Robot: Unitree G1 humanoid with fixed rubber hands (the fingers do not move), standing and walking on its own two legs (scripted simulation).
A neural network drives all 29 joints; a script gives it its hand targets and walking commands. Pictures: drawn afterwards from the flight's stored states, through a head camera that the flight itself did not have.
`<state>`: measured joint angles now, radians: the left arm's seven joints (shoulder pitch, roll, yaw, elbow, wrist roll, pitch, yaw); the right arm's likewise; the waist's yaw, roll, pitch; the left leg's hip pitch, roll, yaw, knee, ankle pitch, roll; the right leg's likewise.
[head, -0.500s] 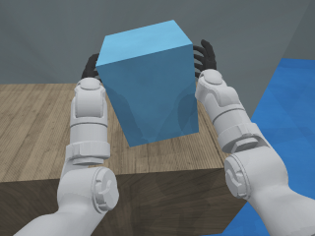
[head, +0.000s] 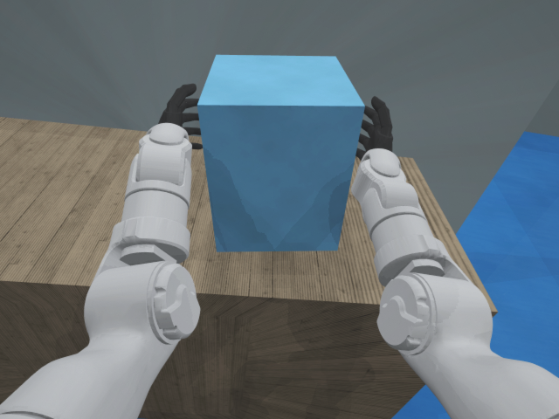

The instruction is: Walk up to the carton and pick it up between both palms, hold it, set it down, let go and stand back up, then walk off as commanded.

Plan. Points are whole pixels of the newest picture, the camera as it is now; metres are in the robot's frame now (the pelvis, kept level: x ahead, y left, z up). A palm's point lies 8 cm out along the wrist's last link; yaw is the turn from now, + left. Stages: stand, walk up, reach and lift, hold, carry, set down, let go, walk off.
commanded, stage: set down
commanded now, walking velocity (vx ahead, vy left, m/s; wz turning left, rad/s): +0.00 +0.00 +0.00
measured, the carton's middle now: (276, 152) +0.48 -0.05 +0.17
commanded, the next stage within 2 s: none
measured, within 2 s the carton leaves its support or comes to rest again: neither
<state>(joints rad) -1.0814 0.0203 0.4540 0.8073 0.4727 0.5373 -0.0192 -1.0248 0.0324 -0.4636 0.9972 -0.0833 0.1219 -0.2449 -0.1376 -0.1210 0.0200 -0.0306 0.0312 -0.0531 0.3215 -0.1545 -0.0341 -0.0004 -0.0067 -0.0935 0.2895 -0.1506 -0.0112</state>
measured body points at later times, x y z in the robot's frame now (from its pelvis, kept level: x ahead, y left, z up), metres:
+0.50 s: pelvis +0.05 +0.02 +0.00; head +0.01 +0.04 +0.45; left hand +0.47 +0.07 +0.22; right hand +0.41 -0.20 +0.16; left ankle +0.03 +0.14 -0.75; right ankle +0.02 -0.11 -0.75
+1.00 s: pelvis +0.03 +0.00 +0.00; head +0.00 +0.04 +0.45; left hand +0.47 +0.06 +0.17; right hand +0.41 -0.22 +0.18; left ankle +0.03 +0.14 -0.75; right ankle +0.02 -0.10 -0.75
